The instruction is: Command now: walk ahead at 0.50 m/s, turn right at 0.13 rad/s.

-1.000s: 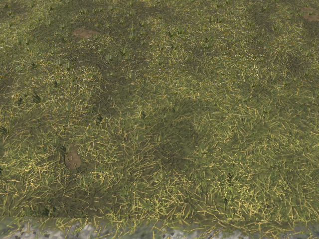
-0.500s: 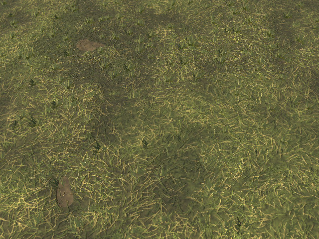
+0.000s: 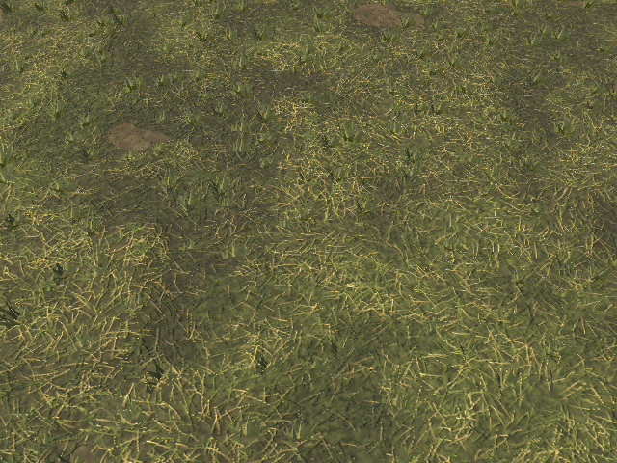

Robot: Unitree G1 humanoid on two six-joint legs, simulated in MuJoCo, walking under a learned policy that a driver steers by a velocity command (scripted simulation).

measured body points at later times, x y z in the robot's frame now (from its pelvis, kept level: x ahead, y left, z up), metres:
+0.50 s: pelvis +0.30 -0.07 -0.17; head +0.34 -0.08 +0.28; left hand +0.49 +0.12 -0.30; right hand +0.25 -0.31 -0.30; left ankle +0.22 +0.12 -0.70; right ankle +0.34 -0.14 -0.89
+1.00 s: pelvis +0.57 -0.08 -0.15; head +0.60 -0.07 +0.30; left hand +0.81 +0.10 -0.26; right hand +0.53 -0.35 -0.26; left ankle +0.63 +0.00 -0.89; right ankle +0.54 -0.23 -0.83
